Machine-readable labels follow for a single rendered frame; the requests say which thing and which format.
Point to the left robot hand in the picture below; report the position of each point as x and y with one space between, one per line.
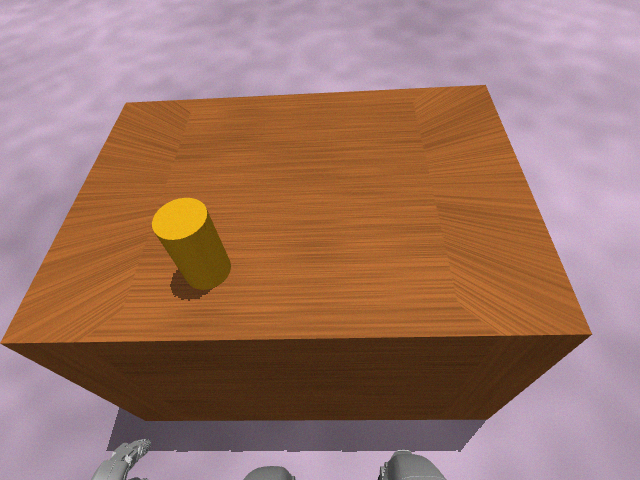
122 460

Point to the can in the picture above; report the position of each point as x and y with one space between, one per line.
185 229

